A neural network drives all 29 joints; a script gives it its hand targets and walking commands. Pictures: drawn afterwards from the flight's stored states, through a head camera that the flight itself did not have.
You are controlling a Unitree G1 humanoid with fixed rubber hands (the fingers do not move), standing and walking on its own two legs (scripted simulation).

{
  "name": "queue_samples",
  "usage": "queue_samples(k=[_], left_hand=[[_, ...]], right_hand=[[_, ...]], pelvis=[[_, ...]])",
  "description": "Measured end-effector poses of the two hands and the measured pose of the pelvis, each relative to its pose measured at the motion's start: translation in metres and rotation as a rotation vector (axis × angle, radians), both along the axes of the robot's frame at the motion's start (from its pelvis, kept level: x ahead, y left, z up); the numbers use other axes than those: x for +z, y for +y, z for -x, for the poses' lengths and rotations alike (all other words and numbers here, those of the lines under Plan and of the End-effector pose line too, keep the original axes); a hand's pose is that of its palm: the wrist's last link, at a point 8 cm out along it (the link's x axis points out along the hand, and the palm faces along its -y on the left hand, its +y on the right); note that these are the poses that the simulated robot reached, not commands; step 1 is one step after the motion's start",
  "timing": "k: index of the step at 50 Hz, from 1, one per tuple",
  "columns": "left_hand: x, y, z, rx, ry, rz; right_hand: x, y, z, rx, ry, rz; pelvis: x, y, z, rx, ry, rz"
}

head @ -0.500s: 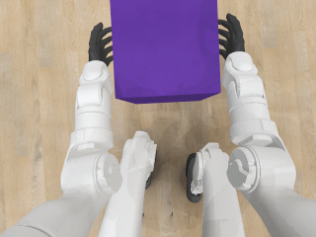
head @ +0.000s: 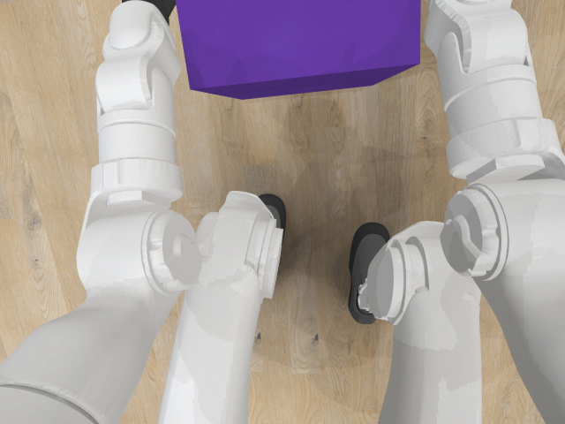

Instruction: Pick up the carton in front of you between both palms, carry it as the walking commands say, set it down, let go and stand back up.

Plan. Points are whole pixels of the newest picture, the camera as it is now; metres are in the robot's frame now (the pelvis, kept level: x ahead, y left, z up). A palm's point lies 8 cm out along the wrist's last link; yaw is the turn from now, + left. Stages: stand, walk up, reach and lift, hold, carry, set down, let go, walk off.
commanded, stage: set down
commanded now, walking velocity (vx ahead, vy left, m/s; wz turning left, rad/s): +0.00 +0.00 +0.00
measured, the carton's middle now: out of the picture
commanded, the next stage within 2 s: none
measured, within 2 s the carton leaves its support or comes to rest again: rests again in 0.60 s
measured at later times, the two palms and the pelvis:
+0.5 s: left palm (160, 9) +0.51 +0.24 -0.19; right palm out of the picture +0.57 -0.06 -0.20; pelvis +0.00 +0.00 -0.04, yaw +0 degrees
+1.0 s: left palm (156, 13) +0.50 +0.25 -0.20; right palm out of the picture +0.57 -0.06 -0.21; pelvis -0.01 -0.01 -0.05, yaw +0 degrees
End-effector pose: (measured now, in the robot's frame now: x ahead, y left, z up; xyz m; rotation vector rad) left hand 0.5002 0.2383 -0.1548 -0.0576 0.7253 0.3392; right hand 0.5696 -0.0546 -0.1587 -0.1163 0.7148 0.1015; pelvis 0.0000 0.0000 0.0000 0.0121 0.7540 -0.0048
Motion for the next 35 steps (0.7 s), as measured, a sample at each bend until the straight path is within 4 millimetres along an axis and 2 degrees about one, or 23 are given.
queue_samples(k=[4,7,12,21,27,35], left_hand=[[-0.016,0.006,-0.007,-0.017,0.01,-0.002],[-0.022,0.01,-0.011,-0.006,0.001,0.002],[-0.027,0.01,-0.012,-0.009,0.004,0.013],[-0.035,0.003,-0.007,-0.048,0.036,0.018],[-0.039,0.005,-0.005,-0.059,0.048,0.009],[-0.043,0.008,-0.004,-0.06,0.044,0.009]], right_hand=[[-0.021,0.005,-0.006,0.019,0.008,0.005],[-0.028,0.009,-0.011,0.025,0.0,0.002],[-0.03,0.008,-0.013,0.019,0.006,0.001],[-0.039,-0.001,-0.004,0.019,0.036,0.011],[-0.047,-0.001,-0.001,0.029,0.043,0.005],[-0.049,0.0,-0.002,0.054,0.041,-0.021]], pelvis=[[-0.011,0.0,-0.002,0.004,-0.022,-0.001],[-0.018,0.001,-0.003,0.008,-0.039,0.0],[-0.025,0.003,-0.005,0.008,-0.057,0.002],[-0.033,0.003,-0.001,-0.001,-0.084,-0.002],[-0.038,0.001,0.003,-0.009,-0.108,-0.012],[-0.043,-0.002,0.006,-0.014,-0.133,-0.022]])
